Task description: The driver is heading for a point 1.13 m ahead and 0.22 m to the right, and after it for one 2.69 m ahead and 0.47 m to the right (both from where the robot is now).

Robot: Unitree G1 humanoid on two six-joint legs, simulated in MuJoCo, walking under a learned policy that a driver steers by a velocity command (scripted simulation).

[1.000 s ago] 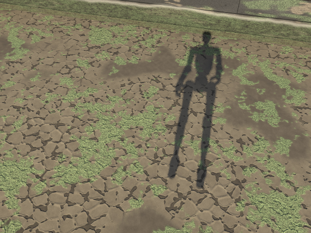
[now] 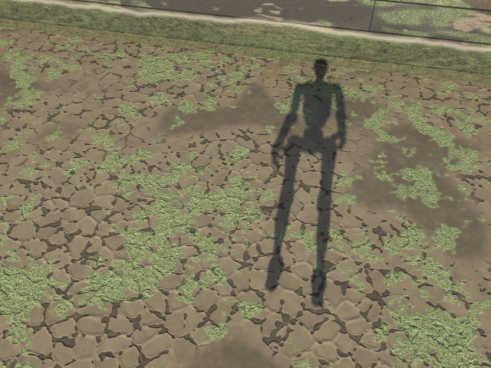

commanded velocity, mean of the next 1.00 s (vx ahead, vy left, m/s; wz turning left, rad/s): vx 0.50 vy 0.00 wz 0.00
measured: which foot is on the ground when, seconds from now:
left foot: down 0.00-1.00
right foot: down 0.00-1.00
